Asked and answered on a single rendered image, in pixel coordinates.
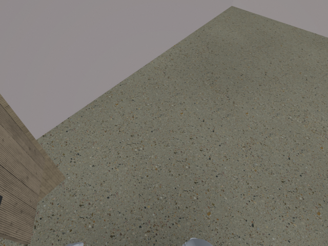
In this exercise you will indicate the cupboard door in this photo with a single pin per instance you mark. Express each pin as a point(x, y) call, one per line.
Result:
point(21, 171)

